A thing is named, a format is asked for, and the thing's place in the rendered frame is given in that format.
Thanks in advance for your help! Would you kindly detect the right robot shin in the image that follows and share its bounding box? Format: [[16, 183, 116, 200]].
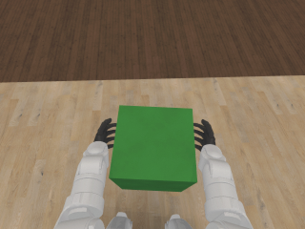
[[170, 214, 180, 220]]

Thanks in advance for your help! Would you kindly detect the left robot hand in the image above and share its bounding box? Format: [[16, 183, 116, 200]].
[[93, 118, 117, 149]]

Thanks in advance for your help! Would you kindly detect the left robot forearm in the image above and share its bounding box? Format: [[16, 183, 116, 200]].
[[53, 141, 110, 229]]

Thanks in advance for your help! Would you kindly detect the robot left thigh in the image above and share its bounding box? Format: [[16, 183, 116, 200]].
[[106, 216, 132, 229]]

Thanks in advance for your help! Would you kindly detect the right robot upper arm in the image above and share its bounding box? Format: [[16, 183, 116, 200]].
[[205, 219, 250, 229]]

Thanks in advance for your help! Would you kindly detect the right robot forearm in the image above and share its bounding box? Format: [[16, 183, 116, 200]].
[[198, 144, 254, 229]]

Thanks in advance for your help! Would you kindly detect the carton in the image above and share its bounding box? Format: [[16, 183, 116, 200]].
[[109, 105, 197, 192]]

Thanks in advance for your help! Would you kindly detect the left robot upper arm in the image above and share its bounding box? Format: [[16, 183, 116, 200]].
[[54, 216, 105, 229]]

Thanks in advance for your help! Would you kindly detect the right robot hand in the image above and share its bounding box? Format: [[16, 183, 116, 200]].
[[193, 119, 216, 152]]

